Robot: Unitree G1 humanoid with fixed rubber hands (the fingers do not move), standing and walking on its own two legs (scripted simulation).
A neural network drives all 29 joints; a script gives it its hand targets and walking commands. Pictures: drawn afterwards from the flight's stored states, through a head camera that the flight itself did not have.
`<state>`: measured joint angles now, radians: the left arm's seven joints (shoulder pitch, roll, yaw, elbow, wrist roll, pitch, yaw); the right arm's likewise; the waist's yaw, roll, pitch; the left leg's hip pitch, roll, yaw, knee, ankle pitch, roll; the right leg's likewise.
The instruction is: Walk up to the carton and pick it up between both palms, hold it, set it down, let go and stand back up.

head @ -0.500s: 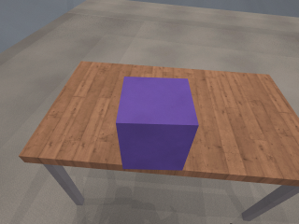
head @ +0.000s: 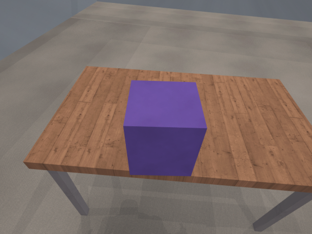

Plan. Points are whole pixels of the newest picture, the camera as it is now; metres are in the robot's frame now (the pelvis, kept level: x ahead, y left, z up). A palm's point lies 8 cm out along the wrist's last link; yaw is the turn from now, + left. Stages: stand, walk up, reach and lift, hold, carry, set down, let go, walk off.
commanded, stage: stand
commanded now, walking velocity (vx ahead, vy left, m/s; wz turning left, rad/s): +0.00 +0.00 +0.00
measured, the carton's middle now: (162, 129) +0.46 -0.02 +0.00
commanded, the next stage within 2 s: none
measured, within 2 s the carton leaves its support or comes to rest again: neither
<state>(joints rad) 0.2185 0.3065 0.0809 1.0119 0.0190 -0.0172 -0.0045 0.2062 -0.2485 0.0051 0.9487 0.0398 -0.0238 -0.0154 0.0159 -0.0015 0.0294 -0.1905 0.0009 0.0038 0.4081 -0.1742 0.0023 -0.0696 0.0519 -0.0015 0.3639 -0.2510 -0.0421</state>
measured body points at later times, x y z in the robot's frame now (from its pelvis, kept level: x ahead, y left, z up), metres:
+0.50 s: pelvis +0.00 +0.00 +0.00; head +0.00 +0.00 +0.45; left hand +0.05 +0.29 -0.13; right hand +0.08 -0.26 -0.14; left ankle +0.03 +0.11 -0.74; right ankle -0.03 -0.09 -0.74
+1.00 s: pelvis +0.00 +0.00 +0.00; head +0.00 +0.00 +0.45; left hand +0.04 +0.29 -0.14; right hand +0.08 -0.26 -0.14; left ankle +0.03 +0.11 -0.74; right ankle -0.03 -0.09 -0.74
